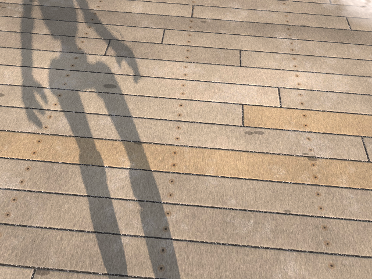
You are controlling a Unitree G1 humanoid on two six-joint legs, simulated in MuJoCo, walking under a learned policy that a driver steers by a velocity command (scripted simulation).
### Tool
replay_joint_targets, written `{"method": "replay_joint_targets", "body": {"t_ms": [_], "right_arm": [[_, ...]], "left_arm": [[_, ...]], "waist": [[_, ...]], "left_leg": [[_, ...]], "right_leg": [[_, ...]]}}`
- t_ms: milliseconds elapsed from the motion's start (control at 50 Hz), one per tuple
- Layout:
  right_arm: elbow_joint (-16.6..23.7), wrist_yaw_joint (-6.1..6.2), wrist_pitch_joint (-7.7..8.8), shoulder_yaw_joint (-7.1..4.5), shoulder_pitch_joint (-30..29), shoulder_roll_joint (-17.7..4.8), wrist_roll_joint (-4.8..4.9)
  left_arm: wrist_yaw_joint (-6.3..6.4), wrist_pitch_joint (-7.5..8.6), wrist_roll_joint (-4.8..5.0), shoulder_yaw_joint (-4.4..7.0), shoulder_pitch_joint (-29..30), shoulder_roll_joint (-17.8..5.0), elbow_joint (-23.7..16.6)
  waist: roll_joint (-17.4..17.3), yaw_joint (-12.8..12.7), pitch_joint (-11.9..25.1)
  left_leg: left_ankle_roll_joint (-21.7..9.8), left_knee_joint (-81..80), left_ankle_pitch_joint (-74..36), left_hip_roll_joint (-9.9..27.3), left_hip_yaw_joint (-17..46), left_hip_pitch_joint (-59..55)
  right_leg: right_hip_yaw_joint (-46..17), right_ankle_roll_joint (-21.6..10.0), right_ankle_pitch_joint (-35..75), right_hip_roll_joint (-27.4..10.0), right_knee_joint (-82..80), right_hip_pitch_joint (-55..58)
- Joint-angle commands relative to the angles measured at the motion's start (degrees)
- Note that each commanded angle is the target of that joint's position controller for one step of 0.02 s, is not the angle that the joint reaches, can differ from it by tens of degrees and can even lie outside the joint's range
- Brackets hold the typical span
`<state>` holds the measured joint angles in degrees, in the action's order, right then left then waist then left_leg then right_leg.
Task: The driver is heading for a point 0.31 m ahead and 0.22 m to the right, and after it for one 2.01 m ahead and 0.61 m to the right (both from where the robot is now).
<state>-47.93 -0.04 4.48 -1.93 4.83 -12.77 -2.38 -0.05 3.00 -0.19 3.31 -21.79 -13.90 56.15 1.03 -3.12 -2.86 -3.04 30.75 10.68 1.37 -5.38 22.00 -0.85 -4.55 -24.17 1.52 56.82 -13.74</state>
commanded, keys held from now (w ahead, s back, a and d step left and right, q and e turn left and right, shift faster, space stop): w+e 0.38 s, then e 0.36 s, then no key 0.26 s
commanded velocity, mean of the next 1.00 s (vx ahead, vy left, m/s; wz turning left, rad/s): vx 0.30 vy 0.00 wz -0.50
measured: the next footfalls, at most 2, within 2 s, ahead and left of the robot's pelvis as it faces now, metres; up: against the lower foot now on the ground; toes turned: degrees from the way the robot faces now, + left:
right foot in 0.46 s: +0.35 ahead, -0.14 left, +0.00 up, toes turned -20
left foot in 1.02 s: +0.47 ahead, +0.01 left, +0.00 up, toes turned -32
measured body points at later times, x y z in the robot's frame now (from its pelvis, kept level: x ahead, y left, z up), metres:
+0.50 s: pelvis +0.24 -0.05 -0.02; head +0.28 -0.06 +0.43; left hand +0.50 +0.12 -0.12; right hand +0.14 -0.28 -0.16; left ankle +0.09 +0.10 -0.68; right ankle +0.32 -0.12 -0.73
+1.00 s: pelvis +0.36 -0.06 +0.01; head +0.38 -0.06 +0.45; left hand +0.56 +0.15 -0.12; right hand +0.35 -0.35 -0.11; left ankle +0.43 +0.03 -0.73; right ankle +0.31 -0.13 -0.73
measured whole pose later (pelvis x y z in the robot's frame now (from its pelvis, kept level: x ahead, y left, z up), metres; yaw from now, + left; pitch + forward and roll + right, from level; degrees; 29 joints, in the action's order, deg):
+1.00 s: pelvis +0.36 -0.06 +0.01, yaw -31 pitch +0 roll -1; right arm -45.7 2.0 -1.4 -2.1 8.8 -14.0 -0.4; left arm 0.8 -1.3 -1.0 3.6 -14.5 -15.9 47.9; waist 0.1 -1.9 -2.3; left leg -0.1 33.2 16.2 -0.1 0.8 17.9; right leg -7.7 -4.2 -14.1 8.6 26.9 -12.2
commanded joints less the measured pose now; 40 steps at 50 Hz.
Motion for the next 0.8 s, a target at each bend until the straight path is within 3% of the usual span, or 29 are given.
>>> {"method": "replay_joint_targets", "body": {"t_ms": [20, 60, 140, 240, 340, 380, 400, 420, 440, 460, 480, 500, 520, 540, 560, 580, 600, 660, 720, 800], "right_arm": [[-0.11, 0.55, 0.34, -1.70, 8.87, -5.58, 0.41], [-1.28, 0.92, 1.15, -1.59, 9.60, -5.14, 1.01], [-3.00, 0.86, 2.51, -1.92, 12.98, -5.60, 1.61], [-4.40, 0.83, 2.36, -1.97, 15.44, -5.76, 1.22], [-6.22, 1.40, 1.57, -2.52, 20.03, -7.61, 1.21], [-6.62, 1.64, 0.70, -2.70, 20.03, -8.31, 0.97], [-6.63, 1.81, 0.25, -2.92, 19.41, -9.20, 0.97], [-6.68, 1.92, -0.42, -3.26, 19.28, -10.20, 1.13], [-6.41, 1.88, -1.08, -3.47, 18.93, -10.91, 1.44], [-5.64, 1.67, -1.31, -3.45, 17.88, -10.98, 2.04], [-2.42, 1.48, -0.93, -2.55, 19.68, -5.62, 2.90], [0.91, 0.94, -0.67, -2.83, 19.52, -7.79, 3.00], [0.87, 1.08, -0.87, -2.75, 13.64, -7.65, 2.61], [1.19, 1.27, -0.55, -2.05, 12.74, -5.86, 2.93], [0.97, 1.42, -0.82, -2.14, 11.63, -5.82, 2.01], [0.99, 1.45, -1.88, -2.41, 10.75, -6.39, 0.46], [0.83, 1.38, -3.05, -2.32, 14.53, -5.77, 0.02], [1.38, 1.29, -4.55, -2.23, 14.14, -5.26, 0.38], [3.50, 1.26, -5.15, -2.16, 9.70, -5.84, 0.60], [5.11, 1.52, -5.91, -1.91, 4.91, -6.38, 1.05]], "left_arm": [[-0.57, -0.04, -0.61, 1.26, 0.99, -3.87, -3.81], [-1.48, -1.61, -1.54, 1.23, 1.11, -2.74, -4.16], [-2.53, -3.04, -1.64, 1.19, 7.14, -1.92, -6.62], [-3.58, -3.06, -1.51, 0.28, 16.57, -1.15, -10.21], [-4.26, -2.89, -1.94, -0.26, 24.42, -1.52, -13.52], [-4.13, -2.83, -2.22, -0.13, 24.16, -1.85, -14.02], [-3.83, -2.68, -2.45, 0.10, 22.21, -2.11, -13.55], [-3.32, -2.33, -2.44, 0.52, 18.00, -2.66, -12.27], [-2.64, -1.54, -2.58, 1.22, 11.10, -3.74, -10.23], [-1.66, -0.65, -3.27, 2.36, 2.52, -5.96, -7.67], [-0.79, -0.82, -2.93, 4.43, 2.22, -13.20, -8.32], [-0.61, -1.67, -1.32, 5.34, 0.83, -18.38, -10.34], [0.12, -2.36, -0.51, 4.91, 1.15, -15.87, -9.91], [0.48, -2.28, 0.26, 4.07, 5.05, -12.39, -9.80], [0.70, -2.23, 0.47, 3.22, 7.94, -9.35, -9.83], [0.81, -2.24, 1.10, 2.64, 10.03, -7.45, -10.07], [0.75, -2.03, 0.68, 2.35, 10.07, -7.46, -10.35], [0.24, -1.20, -0.22, 2.77, 9.47, -9.24, -10.52], [0.37, -1.68, -0.30, 3.05, 7.07, -10.44, -10.73], [0.47, -2.55, -0.54, 2.81, 5.68, -9.89, -11.19]], "waist": [[-5.66, 4.29, 3.55], [-7.05, 2.77, 2.62], [-5.26, 2.45, 1.07], [-5.31, 3.69, -1.76], [-5.20, 6.05, -2.94], [-5.59, 4.95, -3.20], [-6.30, 3.87, -2.05], [-6.73, 2.34, 0.28], [-6.20, -0.28, 4.45], [-3.34, -4.69, 9.93], [9.66, -2.17, 16.84], [9.88, -2.06, 24.30], [-0.63, -2.56, 19.94], [-0.40, -0.66, 11.75], [-2.02, 1.60, 7.07], [-3.38, 3.04, 4.58], [0.79, 4.52, 5.73], [-0.92, 5.51, 7.89], [1.30, 4.13, 8.92], [3.35, 2.39, 7.61]], "left_leg": [[-5.07, -19.46, 4.97, 17.15, 19.76, -19.12], [-4.60, -21.37, -0.42, 15.44, 13.74, -14.97], [-4.58, -23.05, -7.93, 14.65, 5.53, -16.47], [-4.82, -23.49, -12.75, 13.36, -2.05, -17.48], [-4.16, -21.32, -19.57, 14.97, -6.68, -23.91], [-3.77, -16.58, -32.07, 15.60, -8.79, -27.30], [-3.05, -11.73, -43.48, 15.32, -10.00, -28.16], [-2.61, -4.49, -52.53, 14.76, -10.62, -28.70], [-1.93, 6.37, -54.08, 14.21, -10.94, -27.61], [0.59, 21.35, -41.58, 12.86, -11.81, -20.09], [3.94, 42.27, 3.87, 5.75, -11.87, 1.63], [6.16, 56.28, 25.68, -3.23, -1.08, 13.43], [5.69, 55.85, 19.98, 1.18, 5.66, 16.28], [5.37, 50.67, 15.24, 3.19, 5.72, 16.04], [5.22, 44.18, 13.46, 5.08, 6.69, 14.57], [5.27, 41.26, 11.70, 5.05, 6.38, 10.85], [5.81, 39.96, 12.06, 4.66, 6.60, 7.88], [6.64, 34.01, 10.29, 3.42, 6.18, 6.73], [6.68, 29.36, 6.89, 2.56, 6.40, 8.55], [6.05, 23.00, 4.21, 2.09, 7.33, 8.81]], "right_leg": [[-2.33, -0.94, 5.58, -5.75, 9.94, -20.60], [-1.51, 0.37, 7.61, -6.73, 8.85, -18.37], [-0.59, 1.62, 14.53, -7.60, 6.33, -23.73], [2.11, 2.23, 23.24, -7.29, -7.06, -24.95], [7.54, -0.38, 21.06, -5.46, -17.21, -22.01], [8.79, -2.39, 15.71, -3.68, -19.84, -20.28], [10.19, -3.42, 13.21, -1.51, -20.80, -16.99], [11.39, -4.40, 11.10, 1.23, -21.79, -12.47], [11.27, -5.70, 12.35, 3.61, -24.69, -5.35], [7.69, -7.70, 20.10, 2.58, -30.74, 7.63], [-13.92, -12.53, 34.81, -13.90, -28.74, 26.75], [-36.65, -22.56, 58.56, -25.61, -32.88, 33.43], [-25.38, -20.82, 64.34, -22.85, -32.36, 30.06], [-18.53, -18.13, 64.83, -20.50, -33.16, 20.75], [-14.72, -14.28, 58.94, -15.80, -34.96, 14.52], [-12.62, -11.53, 57.62, -12.24, -36.58, 8.51], [-12.21, -13.03, 62.44, -12.95, -36.50, 5.79], [-10.60, -11.68, 61.77, -9.82, -36.02, 4.02], [-12.53, -10.32, 57.73, -9.16, -36.09, 4.41], [-15.53, -8.88, 44.83, -9.44, -37.50, 5.19]]}}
